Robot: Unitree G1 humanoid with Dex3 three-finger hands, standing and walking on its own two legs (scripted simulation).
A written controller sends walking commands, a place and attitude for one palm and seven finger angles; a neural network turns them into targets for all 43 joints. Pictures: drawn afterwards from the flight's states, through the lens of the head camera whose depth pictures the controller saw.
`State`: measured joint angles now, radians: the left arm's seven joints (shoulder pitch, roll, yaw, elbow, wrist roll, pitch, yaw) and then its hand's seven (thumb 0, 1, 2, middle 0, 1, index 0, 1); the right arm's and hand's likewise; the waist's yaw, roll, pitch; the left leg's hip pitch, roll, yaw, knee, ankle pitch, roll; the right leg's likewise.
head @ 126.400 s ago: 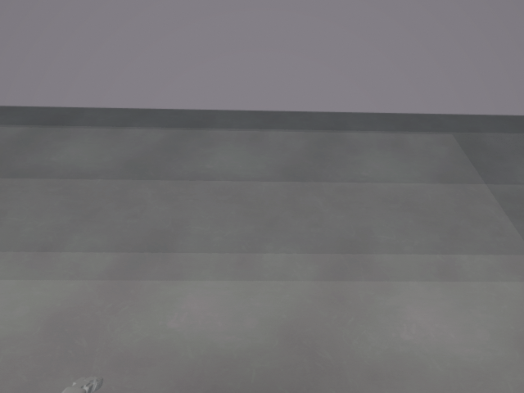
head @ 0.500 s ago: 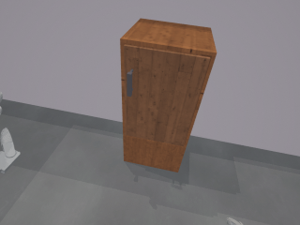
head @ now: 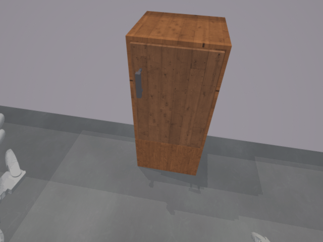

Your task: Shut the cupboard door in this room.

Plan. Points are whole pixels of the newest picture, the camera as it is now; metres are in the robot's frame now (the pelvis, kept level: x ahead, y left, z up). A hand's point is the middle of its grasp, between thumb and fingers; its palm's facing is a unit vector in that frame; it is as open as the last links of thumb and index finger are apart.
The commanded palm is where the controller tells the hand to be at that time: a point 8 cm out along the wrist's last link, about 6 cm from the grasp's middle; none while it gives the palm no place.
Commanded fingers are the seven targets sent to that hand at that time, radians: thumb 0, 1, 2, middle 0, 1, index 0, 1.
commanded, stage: let the arm hang, fingers relaxed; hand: left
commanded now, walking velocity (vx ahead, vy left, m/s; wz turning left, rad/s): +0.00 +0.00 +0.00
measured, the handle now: (139, 83) +0.78 +0.15 -0.01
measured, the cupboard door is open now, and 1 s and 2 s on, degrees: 0 0 0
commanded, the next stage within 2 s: look to check the result in 1.10 s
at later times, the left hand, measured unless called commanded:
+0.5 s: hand out of the picture -0.08 +0.19 -0.17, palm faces +0.07 -0.98 -0.20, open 7.2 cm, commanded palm none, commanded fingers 0.00 0.90 0.90 -0.20 -0.30 -0.20 -0.30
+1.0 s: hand out of the picture -0.03 +0.15 -0.17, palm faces +0.07 -0.99 -0.13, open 7.4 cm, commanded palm none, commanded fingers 0.00 0.90 0.90 -0.20 -0.30 -0.20 -0.30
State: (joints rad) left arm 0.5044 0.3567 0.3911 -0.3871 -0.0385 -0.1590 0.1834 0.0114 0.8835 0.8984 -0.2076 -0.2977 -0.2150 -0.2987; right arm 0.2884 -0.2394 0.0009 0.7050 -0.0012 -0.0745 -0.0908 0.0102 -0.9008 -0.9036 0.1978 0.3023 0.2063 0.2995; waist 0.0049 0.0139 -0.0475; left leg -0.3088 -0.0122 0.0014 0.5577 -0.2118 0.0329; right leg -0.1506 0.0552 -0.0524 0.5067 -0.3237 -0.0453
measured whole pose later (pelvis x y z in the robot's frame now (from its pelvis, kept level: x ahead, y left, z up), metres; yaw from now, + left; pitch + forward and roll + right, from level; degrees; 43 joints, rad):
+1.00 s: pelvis -0.01 +0.01 +0.01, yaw +1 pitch -2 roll +0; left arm 0.33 0.10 0.01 1.13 0.01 0.00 0.04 0.00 0.90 0.90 -0.20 -0.30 -0.20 -0.30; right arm 0.32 -0.11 0.01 1.13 -0.02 0.01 -0.04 0.00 -0.91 -0.90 0.19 0.30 0.20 0.30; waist -0.01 -0.01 0.00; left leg -0.26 -0.05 -0.01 0.42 -0.13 0.05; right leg -0.13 0.02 -0.07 0.44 -0.28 -0.03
